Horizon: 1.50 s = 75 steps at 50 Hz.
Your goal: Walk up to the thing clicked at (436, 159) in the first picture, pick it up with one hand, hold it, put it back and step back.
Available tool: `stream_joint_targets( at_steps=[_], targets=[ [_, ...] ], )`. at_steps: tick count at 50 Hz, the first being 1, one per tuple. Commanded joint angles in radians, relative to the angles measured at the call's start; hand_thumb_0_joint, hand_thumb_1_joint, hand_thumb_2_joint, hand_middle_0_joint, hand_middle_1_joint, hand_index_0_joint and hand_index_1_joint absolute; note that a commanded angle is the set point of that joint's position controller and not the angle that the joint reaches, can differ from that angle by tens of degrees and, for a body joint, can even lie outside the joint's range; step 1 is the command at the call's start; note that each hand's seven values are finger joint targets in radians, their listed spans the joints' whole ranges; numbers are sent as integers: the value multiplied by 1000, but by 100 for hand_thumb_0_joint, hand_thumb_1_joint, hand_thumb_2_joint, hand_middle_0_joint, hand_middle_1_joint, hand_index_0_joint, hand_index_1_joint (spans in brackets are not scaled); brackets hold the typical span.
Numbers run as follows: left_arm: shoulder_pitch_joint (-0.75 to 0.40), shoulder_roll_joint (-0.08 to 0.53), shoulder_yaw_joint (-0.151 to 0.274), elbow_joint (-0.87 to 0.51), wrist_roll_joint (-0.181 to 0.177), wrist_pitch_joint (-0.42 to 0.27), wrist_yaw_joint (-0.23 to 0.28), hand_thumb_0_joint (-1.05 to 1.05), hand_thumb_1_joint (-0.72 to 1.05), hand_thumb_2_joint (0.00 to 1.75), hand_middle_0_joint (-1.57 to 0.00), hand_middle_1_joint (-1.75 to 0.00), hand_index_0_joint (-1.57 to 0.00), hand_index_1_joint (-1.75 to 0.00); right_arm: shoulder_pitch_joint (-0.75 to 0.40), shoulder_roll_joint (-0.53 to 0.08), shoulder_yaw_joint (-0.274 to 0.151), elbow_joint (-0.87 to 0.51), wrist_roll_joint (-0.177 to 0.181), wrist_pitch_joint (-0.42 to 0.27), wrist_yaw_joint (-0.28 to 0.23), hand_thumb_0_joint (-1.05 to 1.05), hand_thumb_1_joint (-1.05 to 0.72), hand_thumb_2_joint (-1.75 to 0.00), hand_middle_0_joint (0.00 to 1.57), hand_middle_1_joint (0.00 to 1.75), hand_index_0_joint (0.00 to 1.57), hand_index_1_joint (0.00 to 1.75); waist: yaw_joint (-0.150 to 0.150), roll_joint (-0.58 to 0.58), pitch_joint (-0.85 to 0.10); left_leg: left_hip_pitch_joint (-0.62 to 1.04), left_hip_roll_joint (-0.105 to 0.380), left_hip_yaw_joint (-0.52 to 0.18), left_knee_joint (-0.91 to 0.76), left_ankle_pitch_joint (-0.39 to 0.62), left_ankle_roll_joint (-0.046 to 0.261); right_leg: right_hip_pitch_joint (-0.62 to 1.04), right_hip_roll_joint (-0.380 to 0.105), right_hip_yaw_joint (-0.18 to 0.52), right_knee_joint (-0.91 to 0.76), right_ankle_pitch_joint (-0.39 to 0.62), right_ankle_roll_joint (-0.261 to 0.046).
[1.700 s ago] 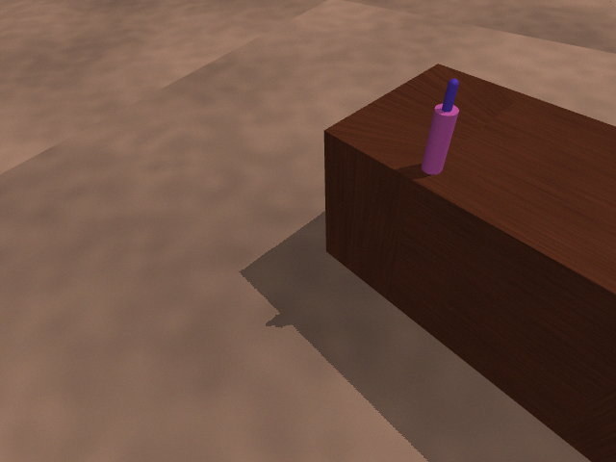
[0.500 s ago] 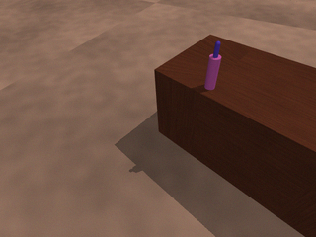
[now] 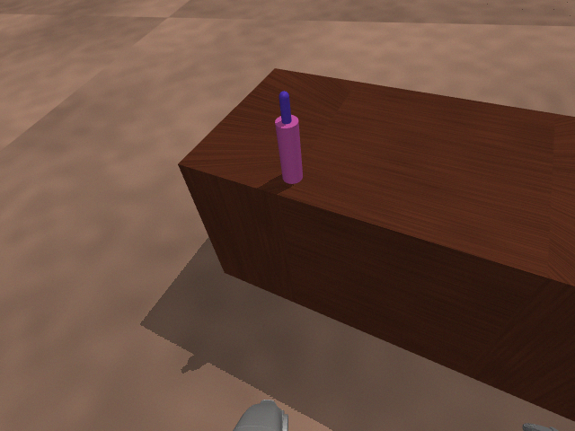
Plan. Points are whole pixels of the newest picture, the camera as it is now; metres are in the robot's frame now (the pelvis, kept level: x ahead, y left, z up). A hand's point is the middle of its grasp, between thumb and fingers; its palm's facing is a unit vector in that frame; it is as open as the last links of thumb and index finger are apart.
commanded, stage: walk up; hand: left
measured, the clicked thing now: (288, 139) +0.74 +0.10 -0.04
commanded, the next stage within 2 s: none
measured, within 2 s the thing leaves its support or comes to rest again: neither
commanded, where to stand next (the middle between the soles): +0.31 +0.06 m, yaw -23 degrees
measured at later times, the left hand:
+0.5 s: hand (163, 295) +0.36 +0.33 -0.12, palm faces -0.30 -0.84 -0.45, open 7.4 cm
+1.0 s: hand (175, 270) +0.45 +0.35 -0.17, palm faces -0.36 -0.85 -0.37, open 7.4 cm
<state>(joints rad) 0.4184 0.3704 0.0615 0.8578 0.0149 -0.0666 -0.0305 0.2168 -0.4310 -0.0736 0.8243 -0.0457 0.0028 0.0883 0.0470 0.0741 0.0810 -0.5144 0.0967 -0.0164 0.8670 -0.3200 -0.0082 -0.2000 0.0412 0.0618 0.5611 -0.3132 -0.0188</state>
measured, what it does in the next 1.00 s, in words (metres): walks ahead, turning right: left foot, then right foot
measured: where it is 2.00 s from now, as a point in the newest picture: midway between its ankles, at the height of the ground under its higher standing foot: (294, 421)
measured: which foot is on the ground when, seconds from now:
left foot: up 0.00-0.10, down 0.12-0.54, up 0.56-0.78, down 0.80-1.00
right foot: down 0.00-0.14, up 0.16-0.50, down 0.52-0.82, up 0.84-1.00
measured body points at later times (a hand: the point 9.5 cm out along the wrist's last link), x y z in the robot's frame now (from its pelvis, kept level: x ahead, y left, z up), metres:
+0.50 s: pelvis +0.19 +0.08 +0.00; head +0.21 +0.05 +0.44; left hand +0.38 +0.37 -0.09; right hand +0.12 -0.24 -0.12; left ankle +0.16 +0.18 -0.73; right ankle +0.25 -0.04 -0.72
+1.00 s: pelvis +0.26 +0.12 -0.02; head +0.31 +0.13 +0.43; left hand +0.47 +0.39 -0.15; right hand +0.22 -0.21 -0.11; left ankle +0.35 +0.23 -0.73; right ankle +0.22 -0.01 -0.68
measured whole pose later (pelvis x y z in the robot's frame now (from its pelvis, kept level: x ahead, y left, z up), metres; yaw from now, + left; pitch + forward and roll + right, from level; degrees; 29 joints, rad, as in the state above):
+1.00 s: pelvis +0.26 +0.12 -0.02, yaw -22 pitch -2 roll -1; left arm 0.20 0.44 0.06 0.84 0.01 0.03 0.00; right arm 0.23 -0.40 -0.03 0.83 -0.02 -0.04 -0.01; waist 0.00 -0.05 0.13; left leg -0.39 0.11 0.07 0.79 -0.35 -0.01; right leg -0.48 0.04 0.08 1.09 -0.51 -0.03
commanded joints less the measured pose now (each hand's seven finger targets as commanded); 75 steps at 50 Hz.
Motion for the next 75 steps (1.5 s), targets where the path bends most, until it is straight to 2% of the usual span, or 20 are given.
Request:
stream_joint_targets(
  at_steps=[1, 5, 6, 7, 8, 13, 20, 25, 27, 32, 39, 42, 46, 55, 57, 59, 64, 67, 71, 75],
  targets=[
    [-25, 349, 98, -115, -2, -42, 31, 0, 90, 90, -20, -30, -20, -30, -66, -195, -73, -144, -3, -44, -4, 0, -90, -90, 20, 30, 20, 30, -25, -169, 25, 12, 15, -17, -84, 50, 2, -112, -250, 325, -225, -195, -181],
    [-93, 293, 68, -136, 3, -36, 41, 0, 90, 90, -20, -30, -20, -30, 146, -203, -95, -102, -3, -64, -13, 0, -90, -90, 20, 30, 20, 30, -160, -126, -53, 411, -67, 71, -254, 28, 34, -294, -166, 178, 70, 68, -110],
    [-46, 217, 45, -140, 3, -34, 44, 0, 90, 90, -20, -30, -20, -30, 254, -266, -118, -84, -12, -72, -25, 0, -90, -90, 20, 30, 20, 30, -217, 100, -109, 554, 21, -104, -399, -172, 78, -393, -69, 71, 415, 132, -71],
    [16, 154, 24, -144, -20, -35, 51, 0, 90, 90, -20, -30, -20, -30, 240, -329, -130, -109, -5, -79, -34, 0, -90, -90, 20, 30, 20, 30, -174, 288, -121, 633, 299, -596, -631, -356, 170, -614, 76, -36, 622, -198, -24],
    [51, 253, 37, -111, -4, -34, 63, 0, 90, 90, -20, -30, -20, -30, 150, -364, -139, -125, 32, -76, -32, 0, -90, -90, 20, 30, 20, 30, -117, 175, -112, 488, 376, -731, -687, -445, 250, -544, -23, 40, 736, -230, -33],
    [18, 261, 48, -47, -25, -28, 21, 0, 90, 90, -20, -30, -20, -30, 83, -235, -74, -125, 28, -82, -39, 0, -90, -90, 20, 30, 20, 30, -72, 81, 8, 274, 184, -181, -603, -77, 202, -386, -109, -3, 524, -20, -7],
    [-127, 211, 34, -116, -12, -28, 12, 0, 90, 90, -20, -30, -20, -30, 161, -237, -66, -138, 19, -60, -40, 0, -90, -90, 20, 30, 20, 30, -123, 76, -47, 392, 181, -10, -499, 320, 228, -281, -62, -130, 164, 21, -5],
    [26, 269, 68, -77, 2, -35, 46, 0, 90, 90, -20, -30, -20, -30, 108, -148, -24, -161, 39, -40, -50, 0, -90, -90, 20, 30, 20, 30, 14, -130, -143, 176, 83, 129, -68, 338, 96, 182, -46, -37, -88, 162, -64],
    [32, 389, 92, -117, -13, -34, 61, 0, 90, 90, -20, -30, -20, -30, 162, -164, -18, -164, 36, -22, -64, 0, -90, -90, 20, 30, 20, 30, 13, -238, -166, -105, -66, 36, 286, -283, 30, 259, -457, 620, -192, 185, -292],
    [-127, 302, 55, -145, -10, -15, 62, 0, 90, 90, -20, -30, -20, -30, 198, -187, -33, -74, 31, -15, -78, 0, -90, -90, 20, 30, 20, 30, -63, -201, -31, 32, 6, 9, 164, -159, 20, -110, -248, 241, -127, 241, -215],
    [-228, 262, 32, -170, -11, 38, 50, 0, 90, 90, -20, -30, -20, -30, 186, -172, -44, -19, 36, -49, -104, 0, -90, -90, 20, 30, 20, 30, -104, -224, -126, 326, -78, 87, -225, 127, 36, -275, -151, 131, 150, 360, -129],
    [-213, 261, 37, -147, -8, 68, 66, 0, 90, 90, -20, -30, -20, -30, 91, -345, -80, -51, 38, -63, -107, 0, -90, -90, 20, 30, 20, 30, -94, 121, -90, 221, 406, -523, -490, 130, 312, -362, 15, 75, 583, -298, -5],
    [-176, 250, 52, -91, -14, 70, 44, 0, 90, 90, -20, -30, -20, -30, 48, -288, -63, -44, 31, -68, -125, 0, -90, -90, 20, 30, 20, 30, -52, 111, -43, 253, 245, -219, -368, 354, 224, -390, -28, 64, 611, -210, -14],
    [-98, 205, 58, -5, 8, 54, 25, 0, 90, 90, -20, -30, -20, -30, -25, -259, -36, -67, 25, -40, -109, 0, -90, -90, 20, 30, 20, 30, -9, 103, -137, 169, 168, -56, -194, 224, 164, -25, 3, -128, 13, -51, -17],
    [-112, 329, 91, -19, 33, 35, 38, 0, 90, 90, -20, -30, -20, -30, -6, -131, 7, -84, 42, -32, -110, 0, -90, -90, 20, 30, 20, 30, -6, -243, -102, -107, 21, 49, 92, -15, 39, 84, -238, 371, -143, -27, -112],
    [-215, 347, 77, -51, 19, 36, 32, 0, 90, 90, -20, -30, -20, -30, -56, -201, -18, -47, 46, -34, -128, 0, -90, -90, 20, 30, 20, 30, -28, -197, -77, 40, -3, -20, 133, -318, 31, -121, -365, 444, -118, 127, -272],
    [-315, 249, 36, -38, -2, 40, 33, 0, 90, 90, -20, -30, -20, -30, 89, -179, -7, 76, 41, -69, -117, 0, -90, -90, 20, 30, 20, 30, -103, -190, -104, 325, -29, 32, -269, 131, 51, -208, -176, 100, 84, 293, -103],
    [-240, 234, 34, 18, -7, 52, 38, 0, 90, 90, -20, -30, -20, -30, -43, -277, -20, 54, 35, -75, -107, 0, -90, -90, 20, 30, 20, 30, -23, 2, -89, 166, 218, -324, -405, 33, 207, -119, -58, -22, 198, -132, -28],
    [-296, 270, 39, 49, -5, 33, 28, 0, 90, 90, -20, -30, -20, -30, -73, -176, 21, 91, 44, -61, -104, 0, -90, -90, 20, 30, 20, 30, -45, -112, -50, 155, -28, -13, -241, 27, 31, -106, -197, 223, -107, -54, -107],
    [-362, 225, 17, 74, -10, 38, 28, 0, 90, 90, -20, -30, -20, -30, -67, -177, 21, 147, 42, -69, -100, 0, -90, -90, 20, 30, 20, 30, -57, -88, -81, 281, 13, -55, -354, 124, 55, -126, -148, 95, -76, 89, -60]
  ],
)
